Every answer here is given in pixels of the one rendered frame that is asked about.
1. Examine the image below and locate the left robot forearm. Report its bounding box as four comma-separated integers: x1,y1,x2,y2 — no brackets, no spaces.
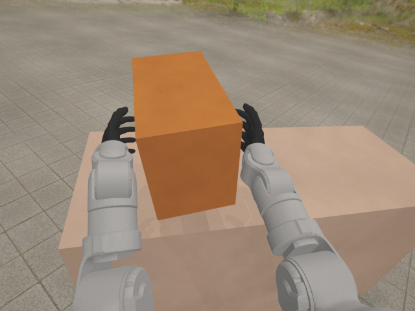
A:
73,140,142,306

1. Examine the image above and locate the left robot hand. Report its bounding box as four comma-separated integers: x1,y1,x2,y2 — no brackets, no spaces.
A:
101,107,136,154

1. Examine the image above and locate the robot right upper arm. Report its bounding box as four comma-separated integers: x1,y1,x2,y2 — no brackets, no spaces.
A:
276,251,395,311

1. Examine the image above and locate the pedestal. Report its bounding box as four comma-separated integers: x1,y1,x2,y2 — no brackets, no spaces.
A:
58,126,415,311

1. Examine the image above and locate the carton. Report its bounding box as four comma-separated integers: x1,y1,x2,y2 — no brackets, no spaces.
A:
132,51,243,220

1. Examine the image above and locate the right robot forearm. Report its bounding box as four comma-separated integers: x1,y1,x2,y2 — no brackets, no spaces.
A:
240,143,358,296

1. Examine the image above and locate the robot left upper arm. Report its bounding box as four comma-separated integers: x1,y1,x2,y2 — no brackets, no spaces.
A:
73,264,154,311

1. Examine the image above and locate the right robot hand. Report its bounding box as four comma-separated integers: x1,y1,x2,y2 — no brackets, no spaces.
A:
235,103,265,152

